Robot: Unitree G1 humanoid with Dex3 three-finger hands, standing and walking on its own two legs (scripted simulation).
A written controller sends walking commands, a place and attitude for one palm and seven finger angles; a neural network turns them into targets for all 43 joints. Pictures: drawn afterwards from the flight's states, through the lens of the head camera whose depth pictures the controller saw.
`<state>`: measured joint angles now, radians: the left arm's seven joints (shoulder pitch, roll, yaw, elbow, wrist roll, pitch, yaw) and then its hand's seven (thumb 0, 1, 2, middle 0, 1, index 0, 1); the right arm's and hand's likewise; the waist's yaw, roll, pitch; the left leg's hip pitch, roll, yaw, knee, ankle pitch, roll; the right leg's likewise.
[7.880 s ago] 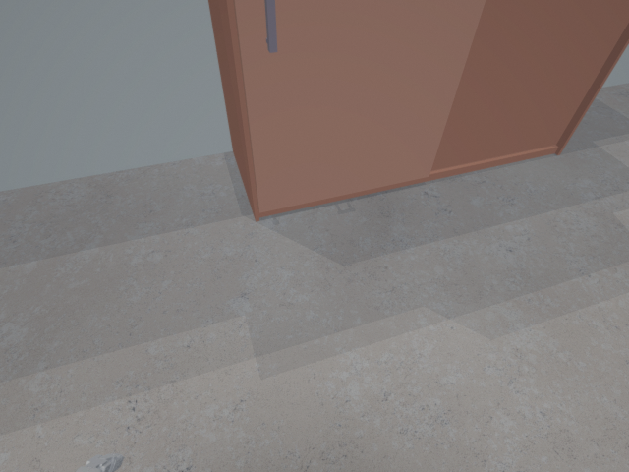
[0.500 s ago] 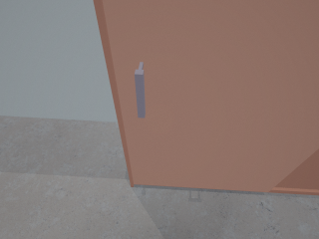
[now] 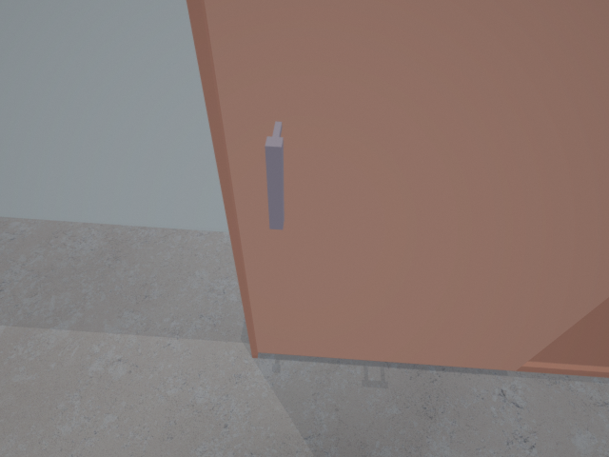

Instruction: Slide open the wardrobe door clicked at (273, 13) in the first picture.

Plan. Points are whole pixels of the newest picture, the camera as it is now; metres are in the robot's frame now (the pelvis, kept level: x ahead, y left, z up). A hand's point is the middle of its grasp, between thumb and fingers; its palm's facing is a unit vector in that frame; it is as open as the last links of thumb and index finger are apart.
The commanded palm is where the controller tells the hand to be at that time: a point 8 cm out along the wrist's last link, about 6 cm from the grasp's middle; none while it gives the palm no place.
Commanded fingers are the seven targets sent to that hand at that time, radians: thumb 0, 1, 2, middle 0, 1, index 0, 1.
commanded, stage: look again from close up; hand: left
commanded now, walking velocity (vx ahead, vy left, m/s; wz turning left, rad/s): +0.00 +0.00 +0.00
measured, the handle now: (277, 178) +0.51 +0.09 +0.08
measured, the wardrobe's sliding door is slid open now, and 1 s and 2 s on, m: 0.00 0.00 0.00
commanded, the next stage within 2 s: raise the hand with hooked fingers in 0.52 s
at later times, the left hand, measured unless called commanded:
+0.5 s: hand out of the picture +0.02 +0.20 -0.17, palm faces +0.02 -0.98 -0.22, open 7.4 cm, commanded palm none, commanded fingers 0.00 0.90 0.90 -0.20 -0.30 -0.20 -0.30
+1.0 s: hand (162, 429) +0.16 +0.19 -0.04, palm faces +0.01 -1.00 -0.04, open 8.3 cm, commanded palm +0.13 +0.26 -0.03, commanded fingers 0.00 0.43 0.70 -0.23 -0.60 -0.23 -0.60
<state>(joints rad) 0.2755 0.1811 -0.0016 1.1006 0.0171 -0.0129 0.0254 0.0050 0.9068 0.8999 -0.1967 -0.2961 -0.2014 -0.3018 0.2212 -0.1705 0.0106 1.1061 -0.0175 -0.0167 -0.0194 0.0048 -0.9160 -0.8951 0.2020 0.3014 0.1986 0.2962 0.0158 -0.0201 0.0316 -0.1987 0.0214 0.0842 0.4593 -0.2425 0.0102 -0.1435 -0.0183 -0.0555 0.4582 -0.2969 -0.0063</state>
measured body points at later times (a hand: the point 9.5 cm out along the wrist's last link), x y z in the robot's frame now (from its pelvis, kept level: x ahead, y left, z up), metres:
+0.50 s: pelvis +0.00 +0.01 +0.00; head +0.01 +0.01 +0.45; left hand +0.02 +0.25 -0.16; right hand +0.04 -0.24 -0.15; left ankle +0.00 +0.11 -0.74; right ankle -0.03 -0.11 -0.74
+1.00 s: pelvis -0.04 -0.02 -0.09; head +0.00 -0.01 +0.36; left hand +0.15 +0.25 -0.04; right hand +0.18 -0.27 -0.12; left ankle +0.00 +0.11 -0.74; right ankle -0.03 -0.11 -0.74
